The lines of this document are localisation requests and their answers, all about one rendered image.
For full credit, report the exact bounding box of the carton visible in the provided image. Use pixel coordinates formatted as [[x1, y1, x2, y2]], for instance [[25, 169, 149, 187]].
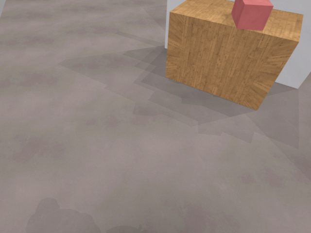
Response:
[[231, 0, 273, 31]]

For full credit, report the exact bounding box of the pedestal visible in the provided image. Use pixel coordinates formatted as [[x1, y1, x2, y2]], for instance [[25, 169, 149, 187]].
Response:
[[166, 0, 303, 110]]

